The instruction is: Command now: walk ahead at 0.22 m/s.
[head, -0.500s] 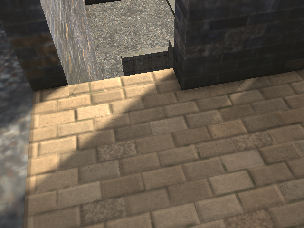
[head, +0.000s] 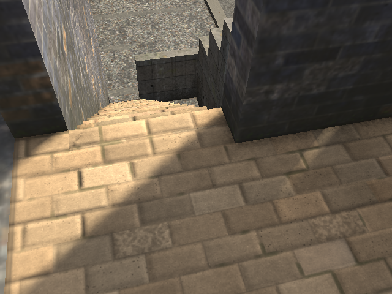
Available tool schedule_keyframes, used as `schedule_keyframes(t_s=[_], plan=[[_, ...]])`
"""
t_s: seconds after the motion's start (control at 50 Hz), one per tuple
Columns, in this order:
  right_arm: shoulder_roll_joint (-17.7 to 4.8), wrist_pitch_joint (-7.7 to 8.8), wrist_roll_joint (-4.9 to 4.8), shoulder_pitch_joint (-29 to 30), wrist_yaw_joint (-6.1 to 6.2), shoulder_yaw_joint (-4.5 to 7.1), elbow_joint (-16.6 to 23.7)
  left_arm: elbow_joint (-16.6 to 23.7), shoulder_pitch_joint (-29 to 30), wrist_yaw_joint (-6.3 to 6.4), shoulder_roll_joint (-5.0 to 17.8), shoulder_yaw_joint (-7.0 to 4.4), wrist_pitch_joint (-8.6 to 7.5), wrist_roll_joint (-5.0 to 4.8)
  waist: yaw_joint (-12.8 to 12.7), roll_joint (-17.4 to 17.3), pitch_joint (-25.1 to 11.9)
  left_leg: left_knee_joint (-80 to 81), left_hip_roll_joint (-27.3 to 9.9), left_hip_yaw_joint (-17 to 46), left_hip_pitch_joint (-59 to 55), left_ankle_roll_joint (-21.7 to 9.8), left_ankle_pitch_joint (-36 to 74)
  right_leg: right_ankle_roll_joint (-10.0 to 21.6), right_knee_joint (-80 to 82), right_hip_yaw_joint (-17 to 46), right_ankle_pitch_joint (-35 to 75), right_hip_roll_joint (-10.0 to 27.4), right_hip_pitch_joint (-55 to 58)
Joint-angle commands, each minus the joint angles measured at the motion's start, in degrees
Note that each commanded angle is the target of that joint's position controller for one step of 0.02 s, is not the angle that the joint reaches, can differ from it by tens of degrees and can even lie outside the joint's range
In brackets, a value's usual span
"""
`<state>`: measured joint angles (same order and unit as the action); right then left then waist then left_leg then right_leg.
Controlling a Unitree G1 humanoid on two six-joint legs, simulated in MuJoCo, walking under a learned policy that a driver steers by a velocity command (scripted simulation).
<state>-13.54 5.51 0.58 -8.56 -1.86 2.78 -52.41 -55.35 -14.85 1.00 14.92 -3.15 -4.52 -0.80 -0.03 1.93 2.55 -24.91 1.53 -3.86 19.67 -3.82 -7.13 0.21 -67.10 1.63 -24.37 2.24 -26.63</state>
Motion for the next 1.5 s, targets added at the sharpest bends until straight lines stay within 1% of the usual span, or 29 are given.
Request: schedule_keyframes(t_s=[0.02, 0.2, 0.26, 0.3, 0.32, 0.38, 0.42, 0.48, 0.56, 0.64, 0.7, 0.72, 0.74, 0.76, 0.78, 0.82, 0.86, 1.0, 1.16, 1.24, 1.26, 1.28, 1.3, 1.32, 1.34, 1.36, 1.4, 1.44, 1.5], plan=[[-4.7, 0.83, 1.1, -0.3, 0.24, 0.44, 0.9, 0.8, -7.5, 0.76, 1.0, -0.79, 1.36, 0.51, -3.1, -6.1, -7.9, 9.4, -14.6, 9.3, -5.3, -10.6, 40.4, -0.6, 4.8, 1.4, 5.0, 3.5, 1.6], [-7.1, -1.6, 0.27, -1.5, 2.29, 0.45, -2.7, 3.1, 3.7, 1.15, 2.6, -0.93, 3.61, 0.73, -0.6, -6.8, -6.8, 10.2, -13.5, 7.2, -6.0, -8.8, 21.2, -1.1, 30.9, 0.3, 15.4, 2.3, 7.9], [-7.9, -2.53, -1.49, -3.2, 2.63, 0.9, -3.3, 2.7, 4.8, 0.95, 3.5, -1.33, 3.31, 1.1, -0.2, -6.0, -4.1, 10.7, -12.4, 11.7, -5.1, -7.0, -11.7, 1.1, 37.8, -2.5, 13.1, 0.6, 10.7], [-7.1, -2.56, -1.28, -4.5, 2.97, 0.9, -3.3, 2.1, 2.8, 0.9, 4.5, -1.65, 2.45, 0.86, -0.4, -4.7, -2.1, 6.6, -11.4, 13.9, -3.6, -6.4, -21.3, 3.7, 37.5, -1.0, 9.5, 2.0, 11.2], [-5.7, -2.04, -1.59, -7.0, 2.88, 0.81, -3.1, 1.6, 3.5, 0.86, 6.8, -2.2, 2.09, 0.51, 1.7, 1.2, -1.4, 4.6, -7.8, 10.8, 0.9, -5.4, -22.8, 6.0, 39.2, 1.9, 4.4, 3.6, 13.2], [-3.0, -0.51, -1.97, 1.4, 2.87, 0.31, 0.3, -2.8, -9.7, 0.3, 8.1, -3.38, 0.44, -0.38, -4.4, 12.9, 0.3, -19.2, 1.1, -1.1, 19.2, -0.6, -20.7, 14.7, 54.1, 26.4, -6.3, 16.2, 25.8], [-5.8, 0.23, -1.95, 4.6, 1.86, 1.17, 1.4, -2.2, -9.7, 0.19, 6.8, -2.91, -1.49, 1.1, -4.7, 8.2, -2.4, -34.8, -3.5, 6.3, 28.9, -0.7, -24.2, 16.3, 53.3, 30.5, 3.8, 19.8, 31.8], [-4.8, 0.39, -2.08, 5.0, 1.24, 1.4, 0.7, -0.7, -4.3, -0.12, 4.8, -2.24, -1.71, 0.05, -2.3, 3.9, -3.2, -30.0, -7.1, 5.7, 24.6, -0.2, -14.0, 12.0, 56.0, 19.0, 11.0, 15.6, 27.0], [-1.9, -0.44, -1.6, 7.6, 1.08, 0.39, 0.4, -1.2, -4.3, -0.14, 6.9, -2.91, -0.88, 0.06, -2.3, 5.1, -1.5, -15.5, -4.3, 1.0, 10.3, 1.8, -5.1, 9.8, 58.4, 7.2, 13.3, 9.7, 16.4], [-3.9, -0.97, -2.05, 8.3, 0.9, 0.55, 0.5, -2.6, -6.0, -0.33, 8.0, -3.49, -0.72, -0.94, -1.9, 5.7, -0.5, -8.0, -3.5, 0.3, 3.2, 1.6, -1.1, 9.4, 56.6, 6.1, 10.5, 11.0, 14.5], [-6.7, -1.32, -1.97, -1.5, 1.34, 2.19, -2.7, -2.6, -4.5, -0.12, 6.6, -3.06, -0.48, -0.9, 3.4, 4.2, -2.4, -5.8, -2.3, -0.3, -9.9, -0.1, -3.1, 6.8, 48.0, 4.2, 12.6, 9.6, 10.3], [-10.3, -1.17, -1.96, -9.4, 1.81, 3.73, -4.7, -2.0, -3.6, -0.11, 4.4, -2.32, -0.45, -0.37, 6.8, -1.3, -6.1, -2.6, -6.9, 6.2, -19.5, -2.4, -6.1, 4.4, 34.3, -0.3, 16.8, 5.8, 5.7], [-16.8, -1.38, -1.37, -15.8, 2.1, 5.19, -5.5, 0.2, -4.8, 0.06, -0.8, -0.97, -1.17, 0.31, 7.4, -18.4, -10.5, 6.0, -20.5, 28.6, -33.0, -9.3, -14.3, 0.3, 11.6, -6.9, 4.7, -1.6, -10.9], [-15.4, -0.69, -1.14, -18.0, 1.31, 4.47, -6.3, 0.8, -4.2, 0.14, 0.4, -1.16, -1.97, -0.06, 7.6, -20.0, -13.2, 13.2, -24.8, 45.5, -33.5, -13.5, -25.2, 0.4, -2.0, 0.4, -7.2, -3.2, -18.4], [-11.5, 0.09, -1.09, -12.4, 1.0, 3.11, -4.8, 1.5, -2.0, -0.19, 3.9, -1.96, -2.6, -1.26, 5.6, -14.5, -7.9, 12.9, -23.9, 41.0, -29.0, -12.0, -27.7, 2.4, -7.4, 3.1, -3.7, 0.8, -23.1], [-6.9, 0.67, -0.49, -4.4, 0.29, 1.74, -2.7, 1.6, 0.5, 0.1, 4.3, -2.32, -2.54, -1.13, 2.4, -8.0, -2.8, 14.1, -18.8, 28.1, -18.6, -8.6, -17.9, 4.1, -3.9, 2.0, 6.9, 4.9, -20.4], [-4.6, 0.72, -0.22, -3.7, 0.24, 0.97, -3.0, 1.3, -0.3, 0.39, 3.3, -2.68, -1.58, -0.49, 0.2, -8.3, -2.2, 15.9, -15.7, 20.4, -13.4, -7.1, -7.9, 4.1, 1.8, 2.0, 11.6, 6.7, -14.5], [-7.7, 0.45, -0.21, -10.1, 2.48, 1.16, -4.8, 5.4, 11.7, -0.9, 1.5, -2.09, -0.52, 0.52, 1.2, -5.3, 0.3, 18.7, -13.4, 10.5, -14.2, -7.0, 10.0, 1.1, 22.1, -0.1, 26.8, 5.3, -15.9], [-8.3, -0.91, -0.94, -17.1, 2.98, 1.4, -8.1, 10.1, 24.9, -3.2, 1.9, -0.41, -1.14, -0.75, 5.0, -5.7, 4.5, 16.5, -15.0, 7.4, -24.2, -6.6, 12.6, 1.9, 36.6, -2.6, 27.5, 2.5, -14.3], [-11.5, -1.39, -0.83, -14.0, 2.85, 2.66, -7.0, 9.9, 17.2, -3.46, 6.7, -1.76, -1.22, -0.27, -0.9, -8.7, -2.3, 4.1, -15.1, 5.6, -27.9, -4.1, 39.5, 5.3, 40.0, -5.3, 19.6, -2.2, 1.1], [-2.7, 0.0, 8.09, -19.7, -1.88, -0.45, -8.8, 6.6, 7.2, -2.43, 5.6, -1.54, -0.49, 3.89, -4.0, -4.1, -12.4, -1.9, -12.4, 4.3, -28.1, -4.5, 43.4, 7.6, 38.1, -5.3, 28.2, -2.9, 16.6], [-2.5, 0.57, 6.66, -19.8, -3.91, -0.22, -7.5, 4.7, -3.4, -2.11, 6.8, -2.03, -0.08, 5.5, -7.3, -1.8, -19.1, -16.1, -8.1, 3.1, -15.0, -3.2, 28.8, 13.2, 32.2, -1.5, 30.5, 1.7, 36.8], [1.2, 1.66, 6.17, -26.4, -5.34, -1.78, -5.4, 2.2, -15.4, -1.72, 7.5, -1.45, -0.19, 4.74, -7.4, 14.6, -30.2, -34.2, 3.1, 4.0, 13.2, 0.9, -10.1, 25.7, 40.2, 25.7, 18.0, 14.4, 66.1], [-3.7, 1.46, 3.75, -18.0, -5.44, 0.12, -5.1, -1.6, -23.1, -1.33, 4.1, -0.38, -0.25, 6.77, -11.5, 7.4, -22.3, -46.8, 4.6, 11.3, 23.8, -0.2, -26.8, 22.5, 49.8, 38.9, 6.4, 16.6, 62.6], [-4.5, 1.21, 2.75, -10.1, -4.2, 0.2, -2.0, -0.5, -14.2, -0.73, 5.2, -0.84, -1.52, 5.55, -8.0, 4.3, -8.3, -48.5, -1.0, 13.2, 27.7, -2.3, -21.2, 16.6, 52.1, 31.5, 0.6, 15.7, 47.6], [-6.2, 1.03, 3.4, -6.8, -2.21, 0.8, -1.5, 0.7, -5.6, -0.23, 4.6, -0.5, -1.87, 4.07, -5.2, 1.2, -2.1, -46.8, -5.1, 12.1, 24.3, -2.3, -16.7, 15.5, 54.5, 26.5, 2.0, 14.8, 33.8], [-1.3, 0.08, 5.56, -9.2, 0.28, -0.43, -1.7, 1.5, -0.5, -0.58, 0.1, 1.34, -2.42, 3.73, 0.6, -0.4, -2.1, -43.3, -9.2, 11.5, 14.4, -1.7, -10.8, 15.9, 58.4, 18.3, 13.3, 13.9, 18.9], [1.6, -0.74, 4.88, -15.6, 0.77, -0.79, -4.1, 2.7, -0.4, -1.38, -2.0, 1.79, -2.76, 4.34, 3.8, -0.7, -2.3, -43.5, -9.4, 11.0, 11.9, -0.2, -8.6, 17.0, 60.0, 14.2, 18.3, 12.3, 12.3], [0.0, -0.9, 4.08, -11.8, -0.3, -0.34, -2.3, 3.2, -4.1, -2.93, -1.0, 1.43, -3.78, 4.81, 2.9, 0.8, -0.4, -37.8, -9.6, 7.6, 16.2, 1.2, -2.3, 17.4, 59.7, 5.8, 24.4, 9.6, 10.1]])
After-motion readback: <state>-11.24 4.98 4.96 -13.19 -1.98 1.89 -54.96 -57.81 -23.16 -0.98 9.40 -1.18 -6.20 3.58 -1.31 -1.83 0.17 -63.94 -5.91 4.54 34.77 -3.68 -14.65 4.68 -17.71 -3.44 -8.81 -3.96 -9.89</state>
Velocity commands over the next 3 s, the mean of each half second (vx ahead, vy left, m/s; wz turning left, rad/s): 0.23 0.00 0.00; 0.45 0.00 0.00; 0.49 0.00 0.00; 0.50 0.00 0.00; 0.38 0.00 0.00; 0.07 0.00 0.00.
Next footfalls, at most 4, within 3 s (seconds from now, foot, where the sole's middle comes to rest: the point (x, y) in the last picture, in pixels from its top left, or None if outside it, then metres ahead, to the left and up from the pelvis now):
0.28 right None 0.16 -0.14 -0.78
0.72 left None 0.33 0.15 -0.78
1.26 right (218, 232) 0.67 -0.08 -0.77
1.78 left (153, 165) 0.96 0.18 -0.78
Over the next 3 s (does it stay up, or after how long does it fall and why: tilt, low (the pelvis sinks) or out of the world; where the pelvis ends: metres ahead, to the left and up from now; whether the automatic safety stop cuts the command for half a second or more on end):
stays up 1.00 0.07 -0.01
